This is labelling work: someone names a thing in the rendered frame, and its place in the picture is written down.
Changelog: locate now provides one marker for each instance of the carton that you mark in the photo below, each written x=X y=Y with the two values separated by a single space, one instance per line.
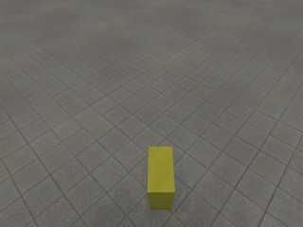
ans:
x=161 y=184

